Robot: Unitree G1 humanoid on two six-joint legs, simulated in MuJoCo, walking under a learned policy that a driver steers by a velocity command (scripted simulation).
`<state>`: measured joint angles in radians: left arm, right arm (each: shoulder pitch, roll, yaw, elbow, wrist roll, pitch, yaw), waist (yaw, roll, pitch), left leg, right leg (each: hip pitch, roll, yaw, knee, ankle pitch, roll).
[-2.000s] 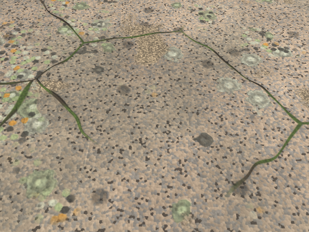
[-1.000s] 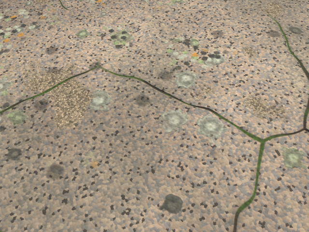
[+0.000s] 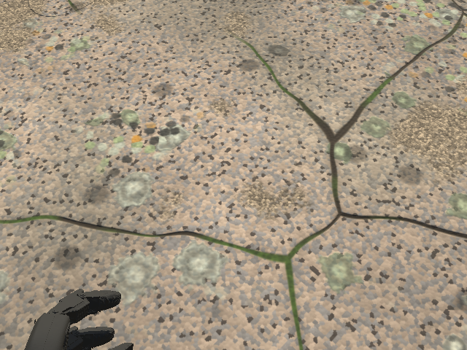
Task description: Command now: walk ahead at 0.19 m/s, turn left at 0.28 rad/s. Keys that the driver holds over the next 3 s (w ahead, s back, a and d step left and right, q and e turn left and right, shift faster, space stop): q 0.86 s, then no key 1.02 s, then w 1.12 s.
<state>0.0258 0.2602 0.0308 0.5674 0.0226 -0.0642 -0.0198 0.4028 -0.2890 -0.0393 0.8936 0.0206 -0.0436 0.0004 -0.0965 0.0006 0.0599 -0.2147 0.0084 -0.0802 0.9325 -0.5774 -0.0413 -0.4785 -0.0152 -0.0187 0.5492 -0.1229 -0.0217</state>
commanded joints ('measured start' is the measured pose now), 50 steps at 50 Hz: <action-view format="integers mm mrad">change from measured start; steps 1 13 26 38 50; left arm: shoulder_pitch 219 35 46 39 51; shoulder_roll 137 181 163 139 147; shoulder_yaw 52 76 82 70 59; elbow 12 98 133 133 131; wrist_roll -14 -15 -15 -34 -25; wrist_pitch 18 26 68 51 47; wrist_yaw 14 40 58 30 42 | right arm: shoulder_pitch -23 -178 -244 -259 -205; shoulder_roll -135 -93 -187 -208 -137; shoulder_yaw -33 -47 -71 -85 -78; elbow -92 -228 -318 -350 -319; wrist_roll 15 -12 -11 -12 -10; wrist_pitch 2 104 49 80 91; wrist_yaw -18 -1 -19 -25 -32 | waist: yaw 143 80 100 74 82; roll -119 -102 118 163 -130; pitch -281 -114 -177 -152 -76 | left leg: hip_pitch -437 -194 126 41 -343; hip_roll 51 93 222 162 -89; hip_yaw -6 77 -227 -379 -72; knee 298 -103 -561 -554 214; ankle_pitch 4 315 871 596 128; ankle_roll -20 -6 276 270 -46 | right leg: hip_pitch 595 244 -143 71 346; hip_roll -325 -313 -14 54 -207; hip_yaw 283 -13 78 109 240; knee -126 -316 592 135 -220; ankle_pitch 559 142 -308 -248 260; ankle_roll -217 -211 85 95 -192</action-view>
